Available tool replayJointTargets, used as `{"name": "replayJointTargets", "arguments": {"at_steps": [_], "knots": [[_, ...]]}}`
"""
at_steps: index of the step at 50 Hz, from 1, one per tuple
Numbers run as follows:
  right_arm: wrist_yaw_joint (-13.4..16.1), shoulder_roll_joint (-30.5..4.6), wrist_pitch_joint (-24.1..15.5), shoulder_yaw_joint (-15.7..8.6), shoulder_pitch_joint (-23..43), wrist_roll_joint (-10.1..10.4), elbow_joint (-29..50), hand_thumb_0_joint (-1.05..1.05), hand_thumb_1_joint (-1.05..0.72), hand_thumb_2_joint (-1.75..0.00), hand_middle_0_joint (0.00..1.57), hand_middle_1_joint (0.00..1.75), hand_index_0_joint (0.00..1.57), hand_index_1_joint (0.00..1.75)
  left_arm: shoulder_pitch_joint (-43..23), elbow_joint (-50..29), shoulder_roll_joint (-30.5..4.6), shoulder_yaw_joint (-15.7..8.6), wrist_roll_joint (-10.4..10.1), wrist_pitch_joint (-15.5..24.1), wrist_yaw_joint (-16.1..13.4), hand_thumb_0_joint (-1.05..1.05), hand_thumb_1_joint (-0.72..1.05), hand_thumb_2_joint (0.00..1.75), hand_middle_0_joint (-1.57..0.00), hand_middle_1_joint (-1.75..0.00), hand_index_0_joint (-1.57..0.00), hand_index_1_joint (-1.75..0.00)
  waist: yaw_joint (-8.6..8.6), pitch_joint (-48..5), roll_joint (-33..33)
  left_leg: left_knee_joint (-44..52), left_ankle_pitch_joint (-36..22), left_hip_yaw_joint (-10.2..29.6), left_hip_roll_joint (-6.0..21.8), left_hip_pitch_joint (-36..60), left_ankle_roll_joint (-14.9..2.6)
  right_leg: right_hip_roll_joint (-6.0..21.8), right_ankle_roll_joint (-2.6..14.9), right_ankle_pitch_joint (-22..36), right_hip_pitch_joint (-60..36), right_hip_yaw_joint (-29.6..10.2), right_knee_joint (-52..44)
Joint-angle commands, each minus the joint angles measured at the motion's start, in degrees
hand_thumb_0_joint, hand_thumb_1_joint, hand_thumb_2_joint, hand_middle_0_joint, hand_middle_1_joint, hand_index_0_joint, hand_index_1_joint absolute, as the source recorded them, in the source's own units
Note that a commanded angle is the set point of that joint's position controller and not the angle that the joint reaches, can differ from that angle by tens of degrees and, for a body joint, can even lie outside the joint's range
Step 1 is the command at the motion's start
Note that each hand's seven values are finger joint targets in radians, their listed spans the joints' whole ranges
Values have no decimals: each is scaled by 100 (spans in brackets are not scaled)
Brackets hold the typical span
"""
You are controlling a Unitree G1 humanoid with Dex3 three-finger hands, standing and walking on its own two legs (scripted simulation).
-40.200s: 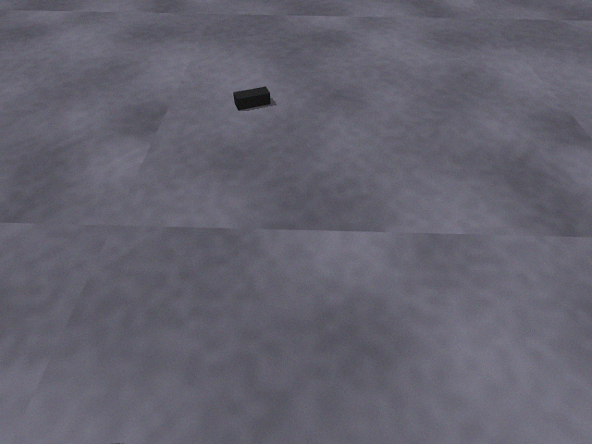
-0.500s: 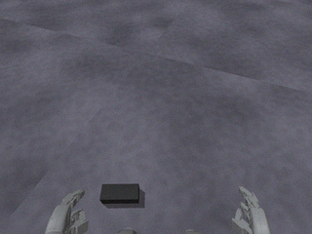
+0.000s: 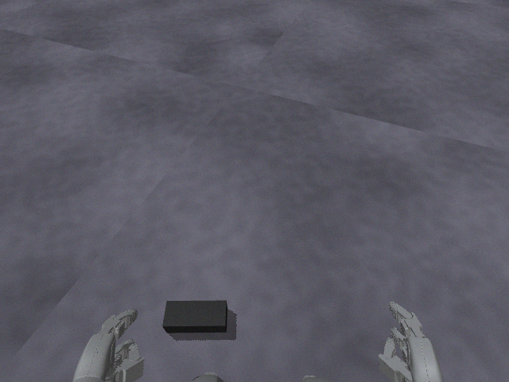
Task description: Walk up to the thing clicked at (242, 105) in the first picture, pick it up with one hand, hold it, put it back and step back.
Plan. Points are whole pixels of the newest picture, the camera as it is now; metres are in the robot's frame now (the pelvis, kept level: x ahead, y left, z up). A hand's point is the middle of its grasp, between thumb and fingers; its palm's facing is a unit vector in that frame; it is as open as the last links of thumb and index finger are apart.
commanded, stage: home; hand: left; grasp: from above
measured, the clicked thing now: (196, 316) +0.43 +0.21 -0.67
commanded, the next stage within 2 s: stand in 0.08 s
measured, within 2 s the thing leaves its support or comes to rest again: neither
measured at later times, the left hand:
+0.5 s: hand out of the picture +0.10 +0.24 -0.11, palm faces +0.04 -0.94 -0.34, open 7.4 cm
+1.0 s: hand out of the picture +0.03 +0.24 -0.10, palm faces +0.04 -0.94 -0.33, open 7.4 cm
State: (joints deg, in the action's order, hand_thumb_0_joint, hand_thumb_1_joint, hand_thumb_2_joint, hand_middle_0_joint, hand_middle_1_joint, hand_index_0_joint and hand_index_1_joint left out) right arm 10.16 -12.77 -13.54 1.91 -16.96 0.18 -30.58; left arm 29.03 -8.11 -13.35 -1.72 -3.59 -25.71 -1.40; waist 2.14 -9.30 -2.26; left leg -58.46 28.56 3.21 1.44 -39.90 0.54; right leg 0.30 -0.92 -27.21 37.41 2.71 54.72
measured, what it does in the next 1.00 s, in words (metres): rises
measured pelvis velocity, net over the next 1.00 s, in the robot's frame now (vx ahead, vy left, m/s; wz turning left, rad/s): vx -0.01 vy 0.01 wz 0.00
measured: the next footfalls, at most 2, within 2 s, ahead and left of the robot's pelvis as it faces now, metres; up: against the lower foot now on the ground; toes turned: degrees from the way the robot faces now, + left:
none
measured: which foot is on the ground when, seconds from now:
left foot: down 0.00-1.00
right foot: down 0.00-1.00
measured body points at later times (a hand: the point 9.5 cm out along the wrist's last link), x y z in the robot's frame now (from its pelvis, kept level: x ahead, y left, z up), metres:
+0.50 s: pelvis -0.01 +0.00 +0.04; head +0.01 +0.01 +0.49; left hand +0.09 +0.29 -0.08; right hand +0.09 -0.28 -0.08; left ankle +0.01 +0.12 -0.68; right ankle +0.00 -0.13 -0.68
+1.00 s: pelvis -0.01 +0.01 +0.07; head -0.02 +0.00 +0.51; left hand +0.03 +0.29 -0.07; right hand +0.05 -0.27 -0.08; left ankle +0.01 +0.12 -0.68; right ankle +0.00 -0.13 -0.68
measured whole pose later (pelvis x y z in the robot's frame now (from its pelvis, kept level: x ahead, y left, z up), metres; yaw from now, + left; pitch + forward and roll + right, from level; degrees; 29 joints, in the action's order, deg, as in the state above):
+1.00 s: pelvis -0.01 +0.01 +0.07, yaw +0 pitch -5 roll +0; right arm 1.0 -16.4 0.2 -1.8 -9.3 -1.9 -63.2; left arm 10.1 64.4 -16.2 -2.1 1.6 -0.4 -1.9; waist -1.1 3.9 -0.5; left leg -22.3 10.9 0.6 -0.8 -6.1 -0.4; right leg 2.6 -1.9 -11.2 5.9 0.7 22.4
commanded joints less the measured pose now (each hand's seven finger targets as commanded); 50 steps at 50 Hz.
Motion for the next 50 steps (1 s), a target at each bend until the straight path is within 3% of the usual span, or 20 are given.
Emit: {"name": "replayJointTargets", "arguments": {"at_steps": [1,7,8,9,10,11,13,14,16,19,21,23,29,30,33,34,35,39,46,50], "knots": [[95,-720,-337,-352,371,29,964,0,-90,-90,20,30,20,30,-59,-1161,-564,-341,49,288,-18,0,90,90,-20,-30,-20,-30,7,-512,-56,960,-1296,-53,-114,565,-120,-162,101,1110,-296,110,-855],[95,-695,-327,-352,338,18,923,0,-90,-90,20,30,20,30,-69,-1093,-615,-412,59,289,-26,0,90,90,-20,-30,-20,-30,14,-600,-90,880,-1476,-87,-130,595,-119,-150,98,1293,-337,84,-838],[96,-723,-314,-355,358,27,943,0,-90,-90,20,30,20,30,-97,-1082,-611,-335,63,290,-12,0,90,90,-20,-30,-20,-30,54,-481,-50,896,-1351,-78,-140,535,-131,-150,86,1198,-253,86,-885],[-245,-1290,312,-546,741,-685,-520,0,-90,-90,20,30,20,30,-1817,929,-1085,-340,749,1479,-246,0,90,90,-20,-30,-20,-30,-390,943,315,1396,-2244,130,98,612,-364,302,362,1149,-1274,-413,-1138],[-420,-1338,549,-645,812,-693,-565,0,-90,-90,20,30,20,30,-1294,1896,-1167,-449,743,1863,-209,0,90,90,-20,-30,-20,-30,-391,497,579,1394,-2123,-50,55,1017,-444,403,537,1080,-1381,-764,-1310],[-519,-1395,667,-666,726,-719,-393,0,-90,-90,20,30,20,30,-1238,2164,-1188,-411,750,2036,-176,0,90,90,-20,-30,-20,-30,-255,393,551,1395,-2022,103,8,1204,-437,349,612,1160,-1174,-886,-1384],[-714,-1289,745,-651,713,-504,-673,0,-90,-90,20,30,20,30,-1384,2674,-1216,-334,769,2246,-127,0,90,90,-20,-30,-20,-30,-331,71,224,1582,-1999,124,-13,1605,-427,486,541,1478,-1678,-858,-1274],[-803,-1199,787,-632,732,-397,-766,0,-90,-90,20,30,20,30,-1526,2926,-1171,-338,727,2258,-98,0,90,90,-20,-30,-20,-30,-367,203,377,1694,-1704,68,-57,1648,-410,513,471,1258,-1579,-845,-1466],[-884,-1180,833,-668,794,-301,-952,0,-90,-90,20,30,20,30,-1688,3428,-1226,-361,652,2344,-97,0,90,90,-20,-30,-20,-30,-366,223,507,1770,-1860,86,-40,1867,-359,536,413,1409,-1671,-839,-1689],[-911,-1195,934,-684,865,-331,-1280,0,-90,-90,20,30,20,30,-1881,4151,-1164,-349,637,2465,-116,0,90,90,-20,-30,-20,-30,-361,414,254,2203,-1780,274,68,2064,-403,477,280,1436,-1771,-699,-1872],[-897,-1222,985,-688,859,-331,-1459,0,-90,-90,20,30,20,30,-1915,4567,-1129,-347,619,2528,-115,0,90,90,-20,-30,-20,-30,-368,454,88,2452,-2036,379,164,2169,-416,435,225,1711,-2027,-584,-1917],[-878,-1247,1044,-692,956,-325,-1599,0,-90,-90,20,30,20,30,-1935,4941,-1127,-348,612,2556,-115,0,90,90,-20,-30,-20,-30,-387,662,78,2733,-1733,450,208,2150,-397,429,230,1514,-2155,-569,-2188],[-822,-1324,1132,-655,915,-269,-2127,0,-90,-90,20,30,20,30,-1887,5850,-1166,-308,573,2622,-95,0,90,90,-20,-30,-20,-30,-357,865,60,3398,-1731,448,276,2698,-285,480,205,1725,-2582,-585,-2857],[-810,-1344,1145,-661,878,-252,-2195,0,-90,-90,20,30,20,30,-1916,5959,-1213,-309,572,2630,-102,0,90,90,-20,-30,-20,-30,-323,856,78,3423,-1951,401,267,2835,-275,507,203,1859,-2630,-604,-2951],[-804,-1372,1178,-656,878,-224,-2393,0,-90,-90,20,30,20,30,-1940,6264,-1242,-290,558,2640,-113,0,90,90,-20,-30,-20,-30,-310,1007,86,3684,-1812,409,301,2942,-260,516,167,1774,-2752,-593,-3179],[-801,-1384,1174,-657,878,-210,-2448,0,-90,-90,20,30,20,30,-1924,6354,-1263,-287,557,2651,-116,0,90,90,-20,-30,-20,-30,-310,913,133,3646,-2111,370,313,3110,-260,553,172,1945,-2820,-606,-3248],[-796,-1386,1184,-643,816,-201,-2519,0,-90,-90,20,30,20,30,-1985,6431,-1268,-271,547,2641,-114,0,90,90,-20,-30,-20,-30,-266,1066,147,3805,-1915,387,312,3012,-231,522,146,1812,-2824,-585,-3300],[-793,-1411,1192,-625,884,-182,-2692,0,-90,-90,20,30,20,30,-1965,6668,-1259,-238,544,2634,-112,0,90,90,-20,-30,-20,-30,-308,1092,82,3959,-2192,378,348,3218,-213,551,130,1964,-2941,-576,-3450],[-821,-1429,1256,-606,924,-184,-2888,0,-90,-90,20,30,20,30,-2043,6945,-1319,-219,552,2627,-101,0,90,90,-20,-30,-20,-30,-285,1378,170,4238,-1460,386,339,3066,-180,539,101,1475,-2908,-581,-3731],[-845,-1436,1232,-596,1066,-174,-2913,0,-90,-90,20,30,20,30,-2066,6991,-1349,-210,537,2656,-90,0,90,90,-20,-30,-20,-30,-318,1225,216,4227,-1798,371,372,3196,-196,607,118,1670,-3016,-616,-3777]]}}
